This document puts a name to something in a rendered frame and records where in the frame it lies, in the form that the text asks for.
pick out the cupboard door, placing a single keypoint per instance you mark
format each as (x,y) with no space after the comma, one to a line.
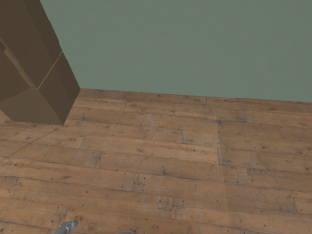
(11,82)

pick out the left robot hand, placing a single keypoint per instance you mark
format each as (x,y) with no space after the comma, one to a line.
(66,227)

